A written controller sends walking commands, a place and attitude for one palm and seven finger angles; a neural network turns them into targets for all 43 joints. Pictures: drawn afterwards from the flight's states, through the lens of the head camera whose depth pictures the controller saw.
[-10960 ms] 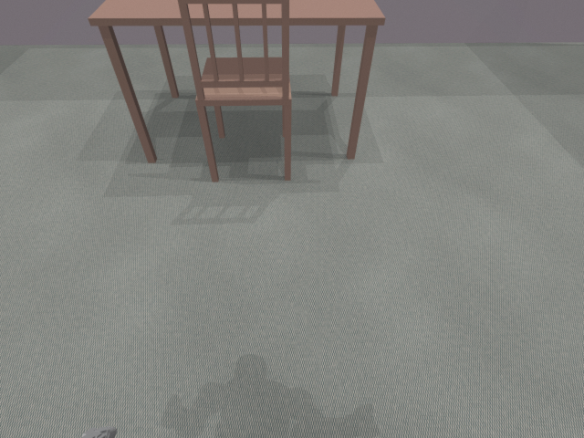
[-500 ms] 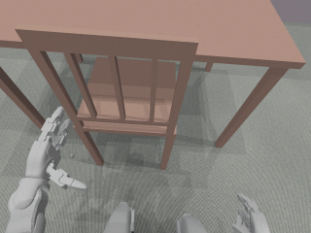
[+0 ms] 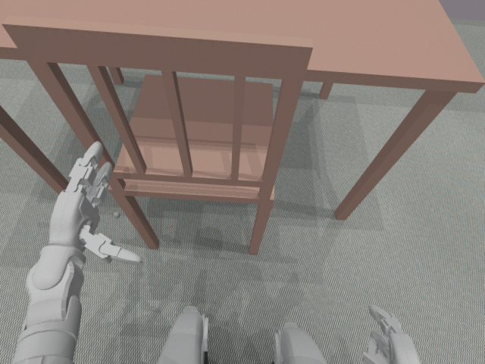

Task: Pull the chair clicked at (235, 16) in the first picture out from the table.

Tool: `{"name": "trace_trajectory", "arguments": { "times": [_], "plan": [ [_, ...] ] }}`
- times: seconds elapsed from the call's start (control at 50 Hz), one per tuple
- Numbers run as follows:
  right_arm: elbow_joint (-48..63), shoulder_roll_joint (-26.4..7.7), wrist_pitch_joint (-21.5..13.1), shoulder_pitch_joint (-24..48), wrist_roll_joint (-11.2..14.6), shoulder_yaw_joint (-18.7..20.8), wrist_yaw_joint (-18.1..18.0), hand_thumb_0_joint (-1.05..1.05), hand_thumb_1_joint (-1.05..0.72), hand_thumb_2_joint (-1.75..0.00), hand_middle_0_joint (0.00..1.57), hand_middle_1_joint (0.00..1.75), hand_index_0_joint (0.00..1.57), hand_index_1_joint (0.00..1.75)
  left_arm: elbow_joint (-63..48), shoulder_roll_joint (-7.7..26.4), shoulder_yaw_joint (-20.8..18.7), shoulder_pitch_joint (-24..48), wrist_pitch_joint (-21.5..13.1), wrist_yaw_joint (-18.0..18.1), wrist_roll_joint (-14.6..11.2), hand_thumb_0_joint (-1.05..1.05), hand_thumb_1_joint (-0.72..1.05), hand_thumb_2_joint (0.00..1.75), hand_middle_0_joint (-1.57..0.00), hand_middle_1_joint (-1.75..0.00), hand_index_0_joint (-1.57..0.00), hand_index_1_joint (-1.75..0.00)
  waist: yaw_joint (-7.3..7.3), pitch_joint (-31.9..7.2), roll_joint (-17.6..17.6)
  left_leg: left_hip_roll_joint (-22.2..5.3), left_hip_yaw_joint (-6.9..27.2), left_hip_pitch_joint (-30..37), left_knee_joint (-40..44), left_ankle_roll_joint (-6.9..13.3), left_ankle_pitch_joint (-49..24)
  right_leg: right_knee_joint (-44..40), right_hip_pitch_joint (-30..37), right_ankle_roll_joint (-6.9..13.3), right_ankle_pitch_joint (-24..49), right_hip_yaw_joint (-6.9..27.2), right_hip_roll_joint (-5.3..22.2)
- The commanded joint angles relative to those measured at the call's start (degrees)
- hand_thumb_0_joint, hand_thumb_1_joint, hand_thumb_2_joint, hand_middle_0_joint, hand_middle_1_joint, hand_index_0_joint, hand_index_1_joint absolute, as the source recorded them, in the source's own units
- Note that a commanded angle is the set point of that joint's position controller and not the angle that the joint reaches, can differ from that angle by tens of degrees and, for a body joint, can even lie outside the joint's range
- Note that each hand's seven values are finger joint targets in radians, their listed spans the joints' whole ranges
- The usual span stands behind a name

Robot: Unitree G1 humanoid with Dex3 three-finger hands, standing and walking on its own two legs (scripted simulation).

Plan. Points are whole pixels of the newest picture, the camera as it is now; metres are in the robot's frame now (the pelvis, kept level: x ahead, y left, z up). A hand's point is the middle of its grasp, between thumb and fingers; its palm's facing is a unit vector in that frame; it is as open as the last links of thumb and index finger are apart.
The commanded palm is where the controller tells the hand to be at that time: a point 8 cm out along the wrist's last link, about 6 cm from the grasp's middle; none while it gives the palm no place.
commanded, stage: aim the fingers beside a spindle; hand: left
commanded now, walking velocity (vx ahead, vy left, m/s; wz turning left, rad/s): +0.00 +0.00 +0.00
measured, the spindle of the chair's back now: (180, 132) +0.51 +0.13 +0.03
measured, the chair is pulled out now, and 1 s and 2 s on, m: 0.00 0.00 0.00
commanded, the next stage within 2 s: push the fingers through the gap in 0.90 s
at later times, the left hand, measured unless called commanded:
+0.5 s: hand (123, 197) +0.37 +0.21 +0.02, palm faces -0.02 -1.00 -0.04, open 16.9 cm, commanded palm +0.35 +0.26 +0.02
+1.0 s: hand (125, 201) +0.37 +0.21 +0.01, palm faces -0.02 -1.00 -0.04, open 16.9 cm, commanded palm +0.35 +0.26 +0.02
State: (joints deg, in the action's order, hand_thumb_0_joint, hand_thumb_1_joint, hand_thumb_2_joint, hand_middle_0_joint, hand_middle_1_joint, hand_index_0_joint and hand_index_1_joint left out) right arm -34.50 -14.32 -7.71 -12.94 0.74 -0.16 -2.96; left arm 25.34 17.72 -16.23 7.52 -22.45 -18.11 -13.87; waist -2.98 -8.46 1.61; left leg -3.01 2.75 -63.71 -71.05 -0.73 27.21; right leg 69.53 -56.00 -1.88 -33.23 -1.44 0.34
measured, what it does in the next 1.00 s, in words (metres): stands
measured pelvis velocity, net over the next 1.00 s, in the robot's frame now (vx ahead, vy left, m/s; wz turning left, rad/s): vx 0.00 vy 0.00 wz -0.01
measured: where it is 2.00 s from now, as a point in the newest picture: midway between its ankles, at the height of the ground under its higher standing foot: outside the picture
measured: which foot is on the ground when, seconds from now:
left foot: down 0.00-1.00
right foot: down 0.00-1.00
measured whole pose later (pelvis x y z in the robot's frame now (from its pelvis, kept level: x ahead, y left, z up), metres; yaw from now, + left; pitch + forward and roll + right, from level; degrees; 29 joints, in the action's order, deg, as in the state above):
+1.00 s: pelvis +0.00 +0.00 -0.01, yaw -1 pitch +22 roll -3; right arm -34.5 -14.3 -5.1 -13.1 0.6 -0.2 -1.6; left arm 32.9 19.0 -18.4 15.4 -23.4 -18.3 -12.6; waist -3.9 -8.7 1.5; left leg -3.4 2.6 -67.9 -73.4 -0.8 27.7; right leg 72.1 -60.5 -1.8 -33.7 -1.0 -0.1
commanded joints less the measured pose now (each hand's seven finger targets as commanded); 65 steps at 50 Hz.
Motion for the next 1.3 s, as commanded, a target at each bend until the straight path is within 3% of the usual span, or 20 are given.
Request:
{"name": "trace_trajectory", "arguments": {
  "times": [0.0,0.02,0.1,0.14,0.26,0.34,0.42,0.52,0.56,0.6,0.64,0.74,0.8,0.88,0.96,0.98,1.04,1.12,1.18,1.28],
  "plan": [
    [5.7,-9.6,-1.7,-2.1,-0.1,3.5,-1.0,0.0,-0.9,-0.9,0.2,0.3,0.2,0.3,-8.3,11.9,-4.1,17.2,-4.2,-0.1,-0.4,0.0,-0.5,0.3,-0.06,-0.08,-0.06,-0.08,-1.06,-19.5,3.2,1.3,-0.3,21.3,8.5,1.7,-9.9,-9.9,0.2,3.1,10.6,-1.8,-1.2],
    [5.6,-9.8,-1.5,-2.4,-0.1,3.4,-1.0,0.0,-0.9,-0.9,0.2,0.3,0.2,0.3,-6.8,13.2,-5.5,16.7,-4.2,-0.1,-0.2,0.0,-0.5,0.3,-0.06,-0.08,-0.06,-0.08,-0.95,-19.0,1.9,1.3,-0.2,20.4,8.2,1.9,-9.9,-9.8,0.4,3.1,10.4,-1.8,-1.4],
    [5.9,-9.5,-1.0,-2.5,-0.2,3.4,-0.7,0.0,-0.9,-0.9,0.2,0.3,0.2,0.3,-7.5,13.1,-5.0,19.2,-4.7,-0.6,-0.1,0.0,-0.5,0.3,-0.06,-0.08,-0.06,-0.08,-0.24,-22.6,5.4,1.2,-0.3,22.8,8.0,1.6,-13.0,-9.0,0.8,3.4,12.6,-1.7,-1.2],
    [5.7,-9.5,-0.9,-2.9,-0.2,3.6,-0.4,0.0,-0.9,-0.9,0.2,0.3,0.2,0.3,-7.2,12.2,-4.3,18.9,-4.7,-0.5,0.0,0.0,-0.5,0.3,-0.06,-0.08,-0.06,-0.08,-0.61,-23.6,4.2,1.1,-0.1,23.2,7.5,1.7,-14.7,-8.8,1.0,3.3,14.2,-1.7,-1.2],
    [4.8,-9.8,0.2,-3.7,-0.2,3.6,-0.1,0.0,-0.9,-0.9,0.2,0.3,0.2,0.3,-1.6,13.7,-5.9,22.2,-4.7,0.0,0.4,0.0,-0.5,0.3,-0.06,-0.08,-0.06,-0.08,-1.6,-20.5,1.1,1.2,-0.6,18.3,6.3,2.0,-11.4,-8.5,-0.4,3.0,12.5,-1.4,-1.4],
    [5.0,-10.0,0.4,-3.8,-0.4,3.7,-0.1,0.0,-0.9,-0.9,0.2,0.3,0.2,0.3,-3.0,16.6,-7.9,24.5,-6.0,-0.6,0.6,0.0,-0.5,0.3,-0.06,-0.08,-0.06,-0.08,-0.72,-23.4,4.2,1.2,-0.7,19.6,6.2,1.9,-11.6,-8.1,0.0,3.3,12.1,-0.9,-1.4],
    [5.5,-9.8,0.4,-4.3,-0.2,3.8,0.2,0.0,-0.9,-0.9,0.2,0.3,0.2,0.3,-4.8,15.4,-7.4,20.2,-5.9,-1.1,-0.2,0.0,-0.5,0.3,-0.06,-0.08,-0.06,-0.08,-0.32,-26.0,4.6,1.2,-0.4,22.4,6.4,1.9,-15.9,-7.9,1.5,3.4,15.4,-1.3,-1.6],
    [5.4,-9.7,0.6,-4.0,0.1,3.8,0.3,0.0,-0.9,-0.9,0.2,0.3,0.2,0.3,-3.3,12.6,-5.1,20.2,-4.7,-1.3,-0.5,0.0,-0.5,0.3,-0.06,-0.08,-0.06,-0.08,-1.47,-21.3,3.5,1.2,-0.5,19.6,6.7,2.0,-12.0,-8.6,-0.9,3.1,12.5,-1.5,-1.6],
    [5.1,-10.0,0.5,-4.2,-0.1,4.0,0.2,0.0,-0.9,-0.9,0.2,0.3,0.2,0.3,-4.1,14.0,-6.3,20.6,-5.2,-1.0,-0.2,0.0,-0.5,0.3,-0.06,-0.08,-0.06,-0.08,-1.09,-22.7,3.0,1.0,-0.2,20.3,6.7,1.8,-12.2,-8.2,-0.7,3.1,12.4,-1.6,-1.5],
    [5.2,-9.7,0.3,-4.0,-0.1,3.9,0.2,0.0,-0.9,-0.9,0.2,0.3,0.2,0.3,-5.0,12.4,-4.7,21.7,-5.4,-0.7,-0.2,0.0,-0.5,0.3,-0.06,-0.08,-0.06,-0.08,-1.59,-22.4,3.4,1.2,-0.3,20.6,6.7,1.9,-11.3,-8.5,-1.5,3.1,11.6,-1.6,-1.4],
    [4.9,-10.0,0.4,-4.2,-0.1,3.9,0.1,0.0,-0.9,-0.9,0.2,0.3,0.2,0.3,-4.1,14.9,-6.7,21.9,-5.9,-0.4,0.2,0.0,-0.5,0.3,-0.06,-0.08,-0.06,-0.08,-1.37,-22.3,3.2,1.2,-0.3,20.2,6.7,1.9,-11.3,-8.4,-1.1,3.2,11.5,-1.5,-1.6],
    [5.0,-9.8,0.3,-3.9,-0.3,3.7,0.1,0.0,-0.9,-0.9,0.2,0.3,0.2,0.3,-4.6,14.6,-6.1,23.0,-6.2,-0.4,0.5,0.0,-0.5,0.3,-0.06,-0.08,-0.06,-0.08,-0.98,-23.5,5.4,1.2,0.0,22.0,6.6,1.7,-12.6,-8.0,-1.3,3.5,12.1,-1.5,-1.5],
    [5.4,-9.7,0.5,-3.7,-0.2,3.8,0.4,0.0,-0.9,-0.9,0.2,0.3,0.2,0.3,-4.6,12.1,-4.1,21.6,-5.4,-0.6,0.4,0.0,-0.5,0.3,-0.06,-0.08,-0.06,-0.08,-1.28,-23.2,5.1,1.1,0.1,22.9,6.7,1.6,-13.7,-8.1,-1.9,3.4,13.1,-1.8,-1.5],
    [5.7,-9.8,0.7,-3.6,-0.2,3.7,0.6,0.0,-0.9,-0.9,0.2,0.3,0.2,0.3,-3.6,12.7,-5.2,19.9,-4.7,-0.2,0.2,0.0,-0.5,0.3,-0.06,-0.08,-0.06,-0.08,-0.91,-22.3,3.0,1.2,-0.1,20.6,6.7,1.7,-12.2,-8.2,-1.0,3.3,12.4,-1.6,-1.6],
    [5.7,-9.7,0.9,-3.6,-0.2,3.6,0.5,0.0,-0.9,-0.9,0.2,0.3,0.2,0.3,-4.1,15.3,-7.4,20.7,-5.3,0.0,0.4,0.0,-0.5,0.3,-0.06,-0.08,-0.06,-0.08,-0.66,-22.6,2.9,1.2,-0.4,19.7,6.2,1.8,-12.8,-7.8,-0.1,3.4,13.4,-1.3,-1.7],
    [6.0,-9.5,0.8,-3.4,-0.3,3.6,0.5,0.0,-0.9,-0.9,0.2,0.3,0.2,0.3,-5.1,14.0,-6.5,20.7,-5.5,-0.2,0.3,0.0,-0.5,0.3,-0.06,-0.08,-0.06,-0.08,-0.73,-22.9,3.9,1.3,-0.6,20.2,6.1,1.9,-13.3,-7.8,-0.1,3.3,13.8,-1.3,-1.6],
    [5.1,-9.7,0.6,-4.0,-0.4,3.6,0.2,0.0,-0.9,-0.9,0.2,0.3,0.2,0.3,-5.3,14.9,-6.5,24.2,-6.1,-0.6,0.3,0.0,-0.5,0.3,-0.06,-0.08,-0.06,-0.08,-1.63,-24.0,4.1,1.0,-0.2,21.2,5.5,1.9,-14.2,-7.5,-1.1,3.3,14.3,-1.2,-1.7],
    [3.8,-10.0,0.3,-4.5,-0.4,3.5,-0.2,0.0,-0.9,-0.9,0.2,0.3,0.2,0.3,-1.2,14.2,-5.0,29.7,-5.9,-1.5,0.6,0.0,-0.5,0.3,-0.06,-0.08,-0.06,-0.08,-2.9,-21.8,4.3,1.2,-0.1,19.5,4.8,2.0,-10.8,-7.7,-3.7,3.3,11.1,-1.3,-1.8],
    [3.5,-10.2,0.4,-4.7,-0.3,3.6,-0.2,0.0,-0.9,-0.9,0.2,0.3,0.2,0.3,0.6,13.9,-4.1,32.1,-5.3,-2.0,1.0,0.0,-0.5,0.3,-0.06,-0.08,-0.06,-0.08,-2.57,-23.0,5.9,1.2,0.1,20.7,5.1,1.7,-10.3,-7.7,-4.6,3.5,10.3,-1.4,-1.5],
    [3.1,-10.5,1.0,-5.6,-0.6,3.5,-0.1,0.0,-0.9,-0.9,0.2,0.3,0.2,0.3,4.1,18.3,-8.2,33.8,-4.8,-1.8,1.4,0.0,-0.5,0.3,-0.06,-0.08,-0.06,-0.08,-1.71,-24.7,4.4,1.1,-0.1,19.5,4.4,1.9,-12.1,-7.1,-3.2,3.5,11.7,-1.2,-1.7]
  ]
}}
